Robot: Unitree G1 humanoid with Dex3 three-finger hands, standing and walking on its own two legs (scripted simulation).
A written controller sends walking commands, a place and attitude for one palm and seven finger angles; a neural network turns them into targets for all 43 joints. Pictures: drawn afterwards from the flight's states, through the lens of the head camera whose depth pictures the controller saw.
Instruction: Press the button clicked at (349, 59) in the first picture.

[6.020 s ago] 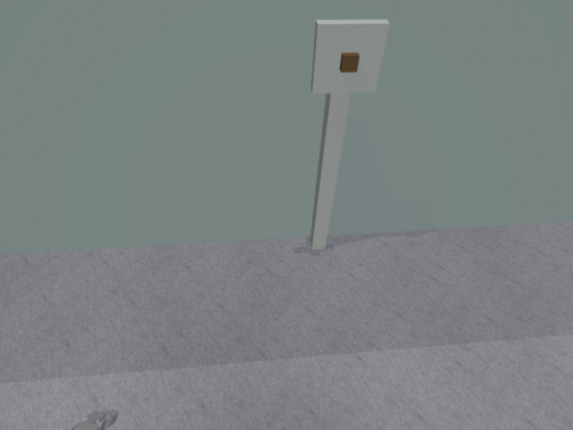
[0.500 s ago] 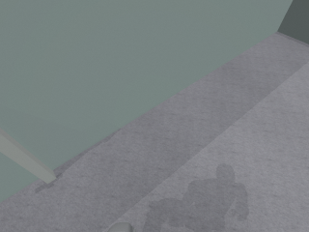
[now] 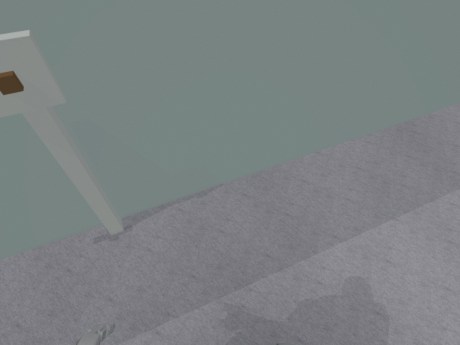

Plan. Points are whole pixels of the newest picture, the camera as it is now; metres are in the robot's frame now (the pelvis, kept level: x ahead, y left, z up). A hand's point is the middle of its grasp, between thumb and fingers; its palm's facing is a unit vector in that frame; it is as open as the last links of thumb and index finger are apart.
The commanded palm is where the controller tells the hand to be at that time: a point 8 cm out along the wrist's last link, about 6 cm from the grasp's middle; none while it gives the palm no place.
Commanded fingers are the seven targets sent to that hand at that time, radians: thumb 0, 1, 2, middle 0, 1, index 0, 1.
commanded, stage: turn to face it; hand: left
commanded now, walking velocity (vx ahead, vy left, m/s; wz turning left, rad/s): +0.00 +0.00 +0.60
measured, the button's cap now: (8, 82) +0.64 +0.54 +0.09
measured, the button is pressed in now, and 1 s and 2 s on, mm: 0 0 0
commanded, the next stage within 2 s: take the last steps up to it in 0.62 s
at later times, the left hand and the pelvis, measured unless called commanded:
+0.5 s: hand out of the picture -0.05 +0.19 -0.17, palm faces +0.34 -0.91 -0.23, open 7.4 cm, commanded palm none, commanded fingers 0.00 0.90 0.90 -0.20 -0.30 -0.20 -0.30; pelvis -0.03 +0.00 +0.00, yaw +17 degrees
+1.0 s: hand out of the picture -0.05 +0.21 -0.16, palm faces +0.40 -0.89 -0.21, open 7.4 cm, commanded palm none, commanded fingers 0.00 0.90 0.90 -0.20 -0.30 -0.20 -0.30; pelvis -0.03 +0.01 +0.01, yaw +23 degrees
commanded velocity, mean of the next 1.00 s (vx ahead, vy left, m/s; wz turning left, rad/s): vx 0.09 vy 0.00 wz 0.29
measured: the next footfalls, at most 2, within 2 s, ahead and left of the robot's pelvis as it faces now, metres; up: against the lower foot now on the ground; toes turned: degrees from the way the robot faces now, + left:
right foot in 0.08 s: +0.04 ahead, -0.14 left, +0.00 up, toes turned +1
left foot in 0.52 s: -0.03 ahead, +0.12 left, +0.00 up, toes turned +23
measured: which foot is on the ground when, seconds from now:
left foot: down 0.00-0.08, up 0.10-0.50, down 0.52-1.00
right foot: up 0.00-0.06, down 0.08-0.54, up 0.56-1.00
